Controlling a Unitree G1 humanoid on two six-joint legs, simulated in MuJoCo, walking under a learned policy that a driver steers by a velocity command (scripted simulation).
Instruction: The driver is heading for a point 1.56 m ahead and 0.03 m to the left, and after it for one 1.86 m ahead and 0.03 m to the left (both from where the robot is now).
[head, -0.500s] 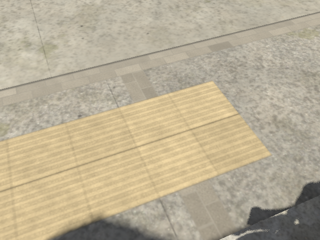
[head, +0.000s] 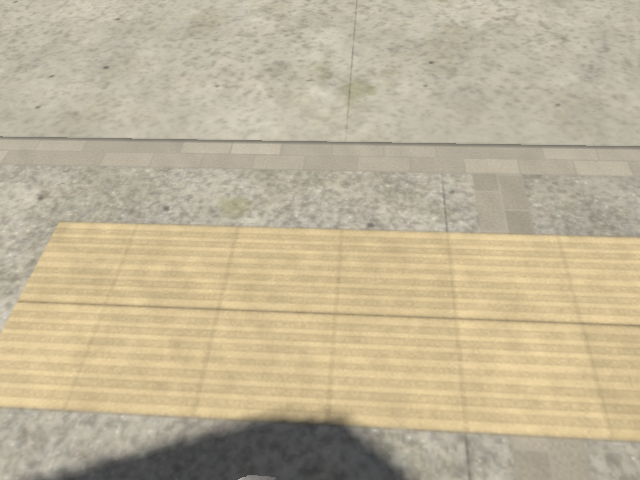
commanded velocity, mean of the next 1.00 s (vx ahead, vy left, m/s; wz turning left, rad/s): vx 0.00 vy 0.00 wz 0.17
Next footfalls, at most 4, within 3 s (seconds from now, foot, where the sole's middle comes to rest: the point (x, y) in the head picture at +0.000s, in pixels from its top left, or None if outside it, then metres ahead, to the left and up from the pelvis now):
0.34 left None -0.01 0.29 -0.56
0.78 right None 0.11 0.19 -0.76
1.10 left None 0.14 0.40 -0.76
1.86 right None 0.34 0.01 -0.97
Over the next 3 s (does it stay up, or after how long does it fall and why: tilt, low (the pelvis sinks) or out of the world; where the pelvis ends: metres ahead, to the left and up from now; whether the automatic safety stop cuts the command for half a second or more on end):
stays up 0.87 -0.21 -0.39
